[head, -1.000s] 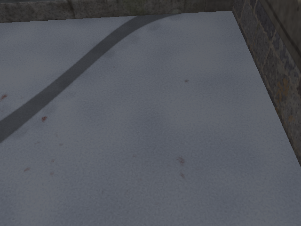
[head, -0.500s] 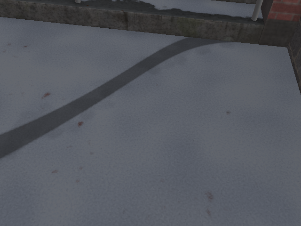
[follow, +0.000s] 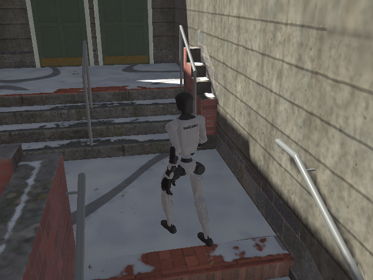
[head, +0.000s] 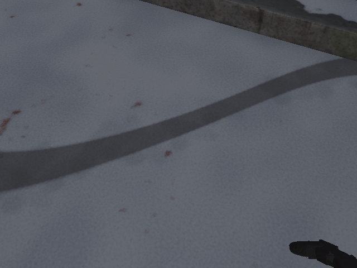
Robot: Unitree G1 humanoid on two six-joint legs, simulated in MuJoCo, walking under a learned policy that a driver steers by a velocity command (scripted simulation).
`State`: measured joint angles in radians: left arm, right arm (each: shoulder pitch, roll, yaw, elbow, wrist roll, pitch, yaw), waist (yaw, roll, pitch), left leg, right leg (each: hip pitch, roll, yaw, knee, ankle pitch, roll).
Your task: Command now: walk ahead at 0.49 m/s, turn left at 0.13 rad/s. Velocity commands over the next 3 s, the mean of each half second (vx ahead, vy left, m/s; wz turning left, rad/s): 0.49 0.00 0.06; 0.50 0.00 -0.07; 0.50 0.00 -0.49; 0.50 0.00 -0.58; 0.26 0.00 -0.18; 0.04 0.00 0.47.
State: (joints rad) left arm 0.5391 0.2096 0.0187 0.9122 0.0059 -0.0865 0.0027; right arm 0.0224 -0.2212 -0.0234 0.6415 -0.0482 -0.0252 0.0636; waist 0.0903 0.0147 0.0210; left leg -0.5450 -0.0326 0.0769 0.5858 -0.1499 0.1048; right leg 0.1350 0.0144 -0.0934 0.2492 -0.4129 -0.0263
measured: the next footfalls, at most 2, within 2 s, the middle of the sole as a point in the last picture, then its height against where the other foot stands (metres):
left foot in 0.02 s outside the picture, level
right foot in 0.54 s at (231, 258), level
